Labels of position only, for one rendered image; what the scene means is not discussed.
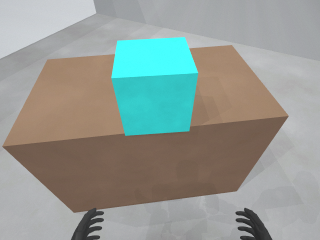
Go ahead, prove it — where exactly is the robot left hand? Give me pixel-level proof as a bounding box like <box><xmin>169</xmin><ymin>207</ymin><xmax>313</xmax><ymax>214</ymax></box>
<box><xmin>71</xmin><ymin>208</ymin><xmax>104</xmax><ymax>240</ymax></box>

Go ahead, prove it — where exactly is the pedestal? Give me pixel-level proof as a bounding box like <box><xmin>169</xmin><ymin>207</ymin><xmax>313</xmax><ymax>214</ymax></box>
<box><xmin>2</xmin><ymin>45</ymin><xmax>289</xmax><ymax>213</ymax></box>

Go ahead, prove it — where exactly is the carton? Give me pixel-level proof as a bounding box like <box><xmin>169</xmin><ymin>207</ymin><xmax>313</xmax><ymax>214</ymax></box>
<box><xmin>111</xmin><ymin>37</ymin><xmax>198</xmax><ymax>136</ymax></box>

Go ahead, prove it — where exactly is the robot right hand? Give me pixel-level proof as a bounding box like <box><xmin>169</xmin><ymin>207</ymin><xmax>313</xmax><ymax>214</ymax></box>
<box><xmin>235</xmin><ymin>208</ymin><xmax>272</xmax><ymax>240</ymax></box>

